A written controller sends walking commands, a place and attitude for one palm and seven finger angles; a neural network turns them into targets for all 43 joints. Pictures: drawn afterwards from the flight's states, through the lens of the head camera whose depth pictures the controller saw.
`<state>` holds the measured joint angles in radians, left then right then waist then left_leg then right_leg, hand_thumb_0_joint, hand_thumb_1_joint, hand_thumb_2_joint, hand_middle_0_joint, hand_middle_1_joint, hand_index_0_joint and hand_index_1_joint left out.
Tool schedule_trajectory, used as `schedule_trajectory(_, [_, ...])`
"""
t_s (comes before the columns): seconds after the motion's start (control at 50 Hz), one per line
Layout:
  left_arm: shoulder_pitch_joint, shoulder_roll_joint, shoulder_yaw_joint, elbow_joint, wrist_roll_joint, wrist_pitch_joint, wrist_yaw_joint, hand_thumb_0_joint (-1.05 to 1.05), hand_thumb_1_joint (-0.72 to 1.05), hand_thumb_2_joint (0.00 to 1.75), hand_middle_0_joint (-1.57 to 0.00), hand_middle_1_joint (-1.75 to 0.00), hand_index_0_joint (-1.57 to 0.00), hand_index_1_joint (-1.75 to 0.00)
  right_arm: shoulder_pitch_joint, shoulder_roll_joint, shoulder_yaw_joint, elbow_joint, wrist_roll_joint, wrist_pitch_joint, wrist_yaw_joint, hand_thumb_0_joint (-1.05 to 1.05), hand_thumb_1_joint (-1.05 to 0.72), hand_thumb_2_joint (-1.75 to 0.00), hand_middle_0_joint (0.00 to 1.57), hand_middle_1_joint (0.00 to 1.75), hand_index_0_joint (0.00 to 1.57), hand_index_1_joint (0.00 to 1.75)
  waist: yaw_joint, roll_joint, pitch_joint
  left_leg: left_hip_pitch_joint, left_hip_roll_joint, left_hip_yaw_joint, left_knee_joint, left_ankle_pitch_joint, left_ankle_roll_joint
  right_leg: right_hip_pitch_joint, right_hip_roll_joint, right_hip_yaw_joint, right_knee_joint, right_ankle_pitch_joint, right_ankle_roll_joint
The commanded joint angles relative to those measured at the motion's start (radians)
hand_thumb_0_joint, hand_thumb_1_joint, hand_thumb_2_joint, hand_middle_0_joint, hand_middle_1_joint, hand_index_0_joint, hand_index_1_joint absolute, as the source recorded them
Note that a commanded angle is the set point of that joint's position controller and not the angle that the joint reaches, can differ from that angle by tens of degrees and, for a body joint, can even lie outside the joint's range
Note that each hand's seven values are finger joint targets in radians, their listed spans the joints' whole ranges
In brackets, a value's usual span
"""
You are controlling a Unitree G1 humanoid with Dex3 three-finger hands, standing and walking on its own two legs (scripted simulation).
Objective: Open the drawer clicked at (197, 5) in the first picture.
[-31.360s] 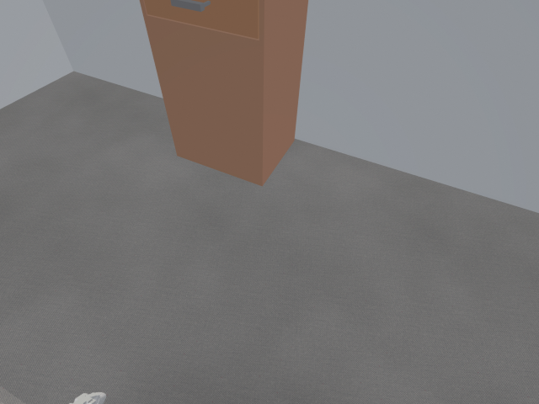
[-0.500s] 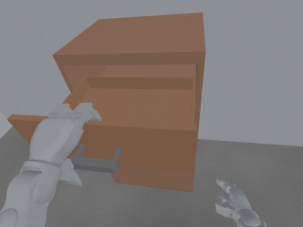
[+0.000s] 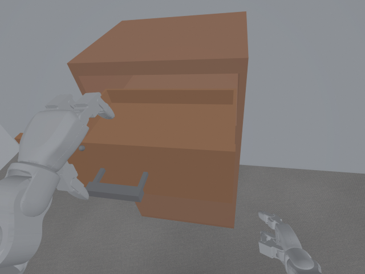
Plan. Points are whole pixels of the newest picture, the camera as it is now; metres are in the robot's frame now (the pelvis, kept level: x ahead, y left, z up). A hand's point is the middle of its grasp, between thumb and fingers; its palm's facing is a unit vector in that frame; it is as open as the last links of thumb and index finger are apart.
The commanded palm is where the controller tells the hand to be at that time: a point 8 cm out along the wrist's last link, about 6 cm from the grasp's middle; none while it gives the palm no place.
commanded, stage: draw the hand back to the body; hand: left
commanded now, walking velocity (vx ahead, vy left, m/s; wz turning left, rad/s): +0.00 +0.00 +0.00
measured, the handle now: (118, 183) +0.28 +0.19 +0.08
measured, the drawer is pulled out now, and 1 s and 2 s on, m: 0.30 0.30 0.30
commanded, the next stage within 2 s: step back with the hand held close in 1.64 s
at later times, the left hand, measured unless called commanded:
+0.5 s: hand (60, 162) +0.22 +0.23 +0.23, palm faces +0.24 -0.06 -0.97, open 13.8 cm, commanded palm +0.17 +0.23 +0.28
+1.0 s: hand (44, 140) +0.22 +0.22 +0.28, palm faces +0.42 -0.86 -0.28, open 12.5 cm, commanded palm +0.16 +0.27 +0.28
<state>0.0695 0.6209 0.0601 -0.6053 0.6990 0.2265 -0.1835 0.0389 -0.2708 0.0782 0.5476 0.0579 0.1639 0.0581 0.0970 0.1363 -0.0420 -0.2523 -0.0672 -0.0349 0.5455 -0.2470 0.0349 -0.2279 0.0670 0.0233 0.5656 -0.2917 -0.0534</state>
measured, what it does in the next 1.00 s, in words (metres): stands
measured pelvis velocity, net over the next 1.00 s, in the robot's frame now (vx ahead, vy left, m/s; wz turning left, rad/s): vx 0.02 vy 0.01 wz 0.00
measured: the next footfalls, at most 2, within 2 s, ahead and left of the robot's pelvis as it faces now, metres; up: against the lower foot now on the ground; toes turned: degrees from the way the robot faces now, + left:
none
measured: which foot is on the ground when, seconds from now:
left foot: down 0.00-1.00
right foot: down 0.00-1.00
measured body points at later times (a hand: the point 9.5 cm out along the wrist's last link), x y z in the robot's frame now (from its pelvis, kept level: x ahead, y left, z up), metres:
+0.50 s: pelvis +0.00 +0.01 +0.00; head -0.02 -0.04 +0.44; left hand +0.20 +0.23 +0.28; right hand +0.25 -0.17 -0.08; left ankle +0.03 +0.10 -0.73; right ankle +0.01 -0.08 -0.73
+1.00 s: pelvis +0.02 +0.01 +0.01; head +0.01 +0.01 +0.46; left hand +0.19 +0.27 +0.29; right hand +0.20 -0.19 -0.08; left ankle +0.03 +0.10 -0.73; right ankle +0.01 -0.08 -0.73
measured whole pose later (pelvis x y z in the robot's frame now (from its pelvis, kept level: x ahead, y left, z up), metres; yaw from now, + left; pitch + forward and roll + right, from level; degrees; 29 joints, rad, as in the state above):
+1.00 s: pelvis +0.02 +0.01 +0.01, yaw +0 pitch -4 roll -1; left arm 0.28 0.35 0.37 -0.69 -0.10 -0.16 0.09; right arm 0.20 -0.21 0.07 0.65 0.02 -0.11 -0.04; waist 0.05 0.03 0.03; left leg -0.17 -0.06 -0.04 0.50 -0.26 0.05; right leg -0.11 0.07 0.02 0.46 -0.28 -0.04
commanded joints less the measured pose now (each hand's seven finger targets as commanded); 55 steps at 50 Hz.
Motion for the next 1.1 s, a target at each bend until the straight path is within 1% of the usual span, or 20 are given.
schedule_trajectory(0.0, [-0.212,0.201,0.141,-0.152,0.016,-0.012,0.027,0.0,-0.5,0.3,-0.3,-1.2,-0.3,-1.2,-0.232,-0.063,-0.033,-0.196,0.003,-0.055,-0.008,0.0,-0.9,-0.9,0.2,0.3,0.2,0.3,0.01,-0.103,-0.139,0.024,0.041,0.029,-0.057,0.104,-0.001,0.025,-0.075,0.024,-0.128,0.065,0.047])
schedule_trajectory(0.08, [-0.176,0.236,0.177,-0.115,0.026,-0.02,0.031,0.0,-0.5,0.3,-0.3,-1.2,-0.3,-1.2,-0.22,-0.064,-0.03,-0.183,-0.004,-0.061,-0.016,0.0,-0.9,-0.9,0.2,0.3,0.2,0.3,0.016,-0.108,-0.133,0.014,0.039,0.022,-0.05,0.108,-0.001,0.024,-0.073,0.025,-0.126,0.063,0.043])
schedule_trajectory(0.12, [-0.227,0.292,0.221,-0.197,0.003,-0.031,0.043,0.0,-0.5,0.3,-0.3,-1.2,-0.3,-1.2,-0.247,-0.077,-0.034,-0.191,0.01,-0.075,-0.02,0.0,-0.9,-0.9,0.2,0.3,0.2,0.3,0.005,-0.038,-0.149,0.021,0.048,0.014,-0.044,0.099,-0.005,0.029,-0.072,0.036,-0.114,0.078,0.032])
schedule_trajectory(0.16, [-0.166,0.232,0.182,-0.127,0.017,-0.03,0.033,0.0,-0.5,0.3,-0.3,-1.2,-0.3,-1.2,-0.217,-0.057,-0.031,-0.183,0.0,-0.074,-0.019,0.0,-0.9,-0.9,0.2,0.3,0.2,0.3,0.009,-0.086,-0.135,0.023,0.041,0.015,-0.045,0.129,-0.004,0.008,-0.069,0.013,-0.114,0.08,0.039])
schedule_trajectory(0.24, [-0.134,0.261,0.216,-0.18,-0.007,-0.042,0.024,0.0,-0.5,0.3,-0.3,-1.2,-0.3,-1.2,-0.22,-0.064,-0.025,-0.203,-0.004,-0.08,-0.021,0.0,-0.9,-0.9,0.2,0.3,0.2,0.3,0.029,-0.081,-0.184,0.013,0.034,0.01,-0.042,0.14,-0.003,0.052,-0.074,0.008,-0.099,0.117,0.04])
schedule_trajectory(0.28, [-0.077,0.227,0.201,-0.167,-0.011,-0.043,0.022,0.0,-0.5,0.3,-0.3,-1.2,-0.3,-1.2,-0.204,-0.07,-0.033,-0.196,-0.001,-0.075,-0.017,0.0,-0.9,-0.9,0.2,0.3,0.2,0.3,0.014,-0.091,-0.117,0.017,0.046,0.012,-0.057,0.131,-0.005,0.0,-0.066,-0.011,-0.111,0.098,0.041])
schedule_trajectory(0.34, [-0.082,0.251,0.221,-0.222,-0.016,-0.049,0.029,0.0,-0.5,0.3,-0.3,-1.2,-0.3,-1.2,-0.207,-0.068,-0.026,-0.211,-0.004,-0.083,-0.02,0.0,-0.9,-0.9,0.2,0.3,0.2,0.3,0.028,-0.078,-0.173,0.019,0.039,0.008,-0.047,0.143,-0.004,0.03,-0.067,-0.01,-0.095,0.112,0.038])
schedule_trajectory(0.42, [-0.079,0.311,0.289,-0.207,-0.035,-0.051,0.042,0.0,-0.5,0.3,-0.3,-1.2,-0.3,-1.2,-0.215,-0.087,-0.035,-0.199,0.011,-0.085,-0.027,0.0,-0.9,-0.9,0.2,0.3,0.2,0.3,0.007,-0.061,-0.104,0.011,0.059,0.007,-0.056,0.09,-0.007,-0.007,-0.063,-0.002,-0.106,0.07,0.036])
schedule_trajectory(0.6, [0.015,0.298,0.295,-0.22,-0.057,-0.08,0.019,0.0,-0.5,0.3,-0.3,-1.2,-0.3,-1.2,-0.183,-0.084,-0.031,-0.217,0.002,-0.089,-0.038,0.0,-0.9,-0.9,0.2,0.3,0.2,0.3,0.019,-0.088,-0.125,0.03,0.051,0.004,-0.053,0.117,-0.005,-0.01,-0.067,-0.028,-0.111,0.082,0.049])
schedule_trajectory(0.62, [0.011,0.333,0.329,-0.257,-0.079,-0.086,0.029,0.0,-0.5,0.3,-0.3,-1.2,-0.3,-1.2,-0.195,-0.097,-0.035,-0.221,0.014,-0.1,-0.046,0.0,-0.9,-0.9,0.2,0.3,0.2,0.3,0.006,-0.038,-0.125,0.035,0.063,0.004,-0.05,0.104,-0.009,-0.009,-0.064,-0.018,-0.106,0.09,0.042])
schedule_trajectory(0.64, [-0.11,-0.137,0.27,-0.361,-0.708,-0.245,0.127,0.0,-0.47,0.32,-0.3,-1.18,-0.3,-1.18,-0.078,0.033,-0.031,-0.243,0.0,-0.188,-0.071,0.0,-0.9,-0.9,0.2,0.3,0.2,0.3,-0.089,-0.134,-0.065,0.141,0.071,-0.026,-0.066,0.008,0.007,-0.034,-0.04,-0.048,-0.152,0.057,0.011])
schedule_trajectory(0.66, [0.05,-0.023,0.352,-0.204,-0.72,-0.288,0.19,0.0,-0.43,0.33,-0.29,-1.15,-0.29,-1.15,-0.042,-0.014,-0.034,-0.182,-0.013,-0.232,-0.094,0.0,-0.9,-0.9,0.2,0.3,0.2,0.3,-0.076,-0.236,0.01,0.127,0.11,-0.066,-0.096,-0.067,0.0,-0.067,-0.041,-0.03,-0.16,-0.001,0.014])
schedule_trajectory(0.68, [0.113,-0.038,0.399,-0.199,-0.775,-0.316,0.218,0.0,-0.4,0.34,-0.29,-1.13,-0.29,-1.13,-0.046,-0.029,-0.04,-0.155,-0.022,-0.242,-0.106,0.0,-0.9,-0.9,0.2,0.3,0.2,0.3,-0.057,-0.251,0.023,0.103,0.098,-0.054,-0.112,-0.064,0.002,-0.046,-0.046,-0.037,-0.194,-0.003,0.016])
schedule_trajectory(0.72, [0.017,0.075,0.5,-0.285,-0.804,-0.38,0.266,0.0,-0.32,0.37,-0.29,-1.09,-0.29,-1.09,-0.055,-0.046,-0.049,-0.123,-0.024,-0.287,-0.124,0.0,-0.9,-0.9,0.2,0.3,0.2,0.3,-0.05,-0.155,-0.015,0.113,0.098,-0.042,-0.118,-0.068,-0.006,-0.008,-0.063,-0.009,-0.196,-0.013,0.016])
schedule_trajectory(0.74, [-0.007,-0.013,0.445,-0.302,-0.797,-0.411,0.273,0.0,-0.29,0.39,-0.29,-1.07,-0.29,-1.07,-0.055,-0.016,-0.038,-0.125,-0.033,-0.303,-0.124,0.0,-0.9,-0.9,0.2,0.3,0.2,0.3,-0.037,-0.061,-0.069,0.131,0.08,-0.033,-0.125,-0.04,-0.004,0.027,-0.067,-0.022,-0.196,-0.004,0.009])
schedule_trajectory(0.78, [0.074,-0.073,0.409,-0.199,-0.804,-0.418,0.281,0.0,-0.22,0.42,-0.28,-1.02,-0.28,-1.02,-0.028,-0.014,-0.041,-0.098,-0.033,-0.317,-0.122,0.0,-0.9,-0.9,0.2,0.3,0.2,0.3,-0.043,-0.032,0.008,0.115,0.092,-0.037,-0.149,-0.014,-0.012,0.019,-0.064,-0.033,-0.193,0.025,0.008])
schedule_trajectory(0.82, [0.07,-0.047,0.423,-0.229,-0.805,-0.433,0.286,0.0,-0.15,0.45,-0.27,-0.98,-0.27,-0.98,-0.034,-0.027,-0.049,-0.092,-0.032,-0.333,-0.119,0.0,-0.9,-0.9,0.2,0.3,0.2,0.3,-0.036,0.019,0.006,0.11,0.098,-0.039,-0.152,0.02,-0.015,0.048,-0.066,-0.024,-0.184,0.062,0.001])
schedule_trajectory(0.86, [0.083,-0.111,0.362,-0.229,-0.804,-0.438,0.279,0.0,-0.08,0.48,-0.27,-0.93,-0.27,-0.93,-0.031,-0.024,-0.05,-0.091,-0.033,-0.337,-0.11,0.0,-0.9,-0.9,0.2,0.3,0.2,0.3,-0.04,0.005,0.016,0.108,0.1,-0.04,-0.159,0.06,-0.013,0.057,-0.066,-0.034,-0.182,0.083,0.003])
schedule_trajectory(0.96, [0.146,-0.073,0.395,-0.306,-0.806,-0.45,0.284,0.0,0.09,0.55,-0.26,-0.82,-0.26,-0.82,-0.028,-0.04,-0.064,-0.09,-0.037,-0.349,-0.102,0.0,-0.9,-0.9,0.2,0.3,0.2,0.3,-0.03,-0.042,-0.077,0.143,0.106,-0.036,-0.14,0.197,-0.016,0.111,-0.066,-0.035,-0.162,0.192,0.002])
schedule_trajectory(1.08, [0.218,-0.039,0.469,-0.27,-0.817,-0.441,0.288,0.0,0.31,0.64,-0.24,-0.68,-0.24,-0.68,-0.011,-0.041,-0.076,-0.081,-0.026,-0.328,-0.103,0.0,-0.9,-0.9,0.2,0.3,0.2,0.3,-0.036,-0.064,-0.055,0.143,0.108,-0.022,-0.121,0.26,-0.03,0.093,-0.062,-0.034,-0.166,0.247,0.007])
